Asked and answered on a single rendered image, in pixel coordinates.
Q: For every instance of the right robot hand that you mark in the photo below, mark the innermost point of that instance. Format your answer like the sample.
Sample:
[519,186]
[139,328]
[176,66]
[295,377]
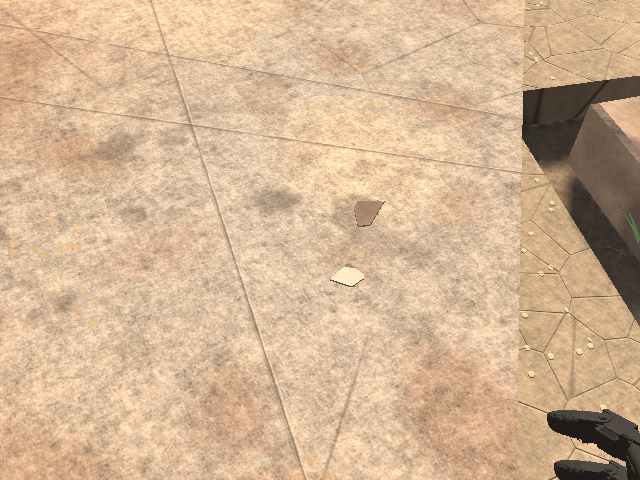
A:
[611,432]

